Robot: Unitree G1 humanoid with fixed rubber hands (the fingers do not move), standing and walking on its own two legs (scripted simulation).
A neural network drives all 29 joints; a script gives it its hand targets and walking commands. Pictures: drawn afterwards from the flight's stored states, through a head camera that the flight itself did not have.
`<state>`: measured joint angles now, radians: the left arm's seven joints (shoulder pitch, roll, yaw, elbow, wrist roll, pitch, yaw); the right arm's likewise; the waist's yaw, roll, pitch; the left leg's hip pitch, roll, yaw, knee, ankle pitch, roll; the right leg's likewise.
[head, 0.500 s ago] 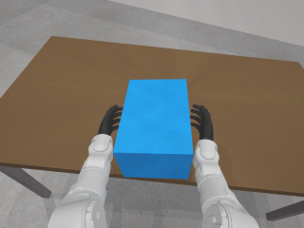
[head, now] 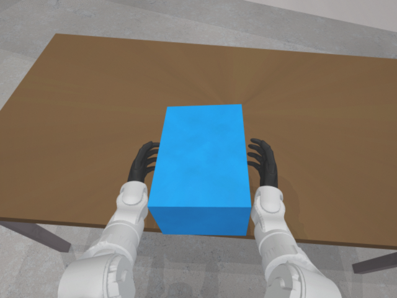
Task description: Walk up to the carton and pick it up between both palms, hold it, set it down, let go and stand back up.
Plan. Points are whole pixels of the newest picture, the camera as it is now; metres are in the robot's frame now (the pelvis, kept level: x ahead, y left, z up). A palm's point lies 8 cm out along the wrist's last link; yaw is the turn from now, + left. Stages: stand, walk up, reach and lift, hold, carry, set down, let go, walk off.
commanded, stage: set down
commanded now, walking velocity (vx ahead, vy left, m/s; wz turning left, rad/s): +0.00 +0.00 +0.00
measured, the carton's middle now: (203, 166) +0.42 +0.00 -0.03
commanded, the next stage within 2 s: none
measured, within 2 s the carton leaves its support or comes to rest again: rests again in 0.72 s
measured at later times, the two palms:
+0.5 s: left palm (141, 177) +0.38 +0.14 -0.03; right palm (264, 183) +0.37 -0.13 -0.02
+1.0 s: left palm (142, 181) +0.38 +0.14 -0.04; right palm (262, 192) +0.36 -0.13 -0.04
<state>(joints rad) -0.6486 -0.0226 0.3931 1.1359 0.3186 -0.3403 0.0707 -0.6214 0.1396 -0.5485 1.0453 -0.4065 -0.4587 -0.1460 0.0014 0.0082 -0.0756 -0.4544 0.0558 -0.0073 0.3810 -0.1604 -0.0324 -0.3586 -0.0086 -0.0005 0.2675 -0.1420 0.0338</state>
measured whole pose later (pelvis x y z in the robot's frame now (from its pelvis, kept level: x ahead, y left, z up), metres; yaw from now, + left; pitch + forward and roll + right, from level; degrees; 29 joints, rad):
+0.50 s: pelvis +0.00 +0.01 -0.01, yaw +0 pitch +20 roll -2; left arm -0.71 0.02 0.36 1.32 0.25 -0.50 0.11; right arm -0.66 0.11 -0.56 1.16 -0.41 -0.56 -0.16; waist -0.02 0.04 -0.15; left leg -0.63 0.05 -0.02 0.48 -0.20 -0.03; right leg -0.53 -0.01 -0.01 0.37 -0.18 0.04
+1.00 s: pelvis -0.02 +0.01 -0.02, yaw -1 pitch +24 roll -3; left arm -0.79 0.04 0.35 1.43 0.22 -0.62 0.13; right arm -0.71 0.09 -0.64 1.23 -0.40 -0.59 -0.14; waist -0.02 0.04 -0.19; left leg -0.82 0.06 -0.03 0.61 -0.22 -0.02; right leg -0.71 0.00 -0.01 0.49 -0.20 0.04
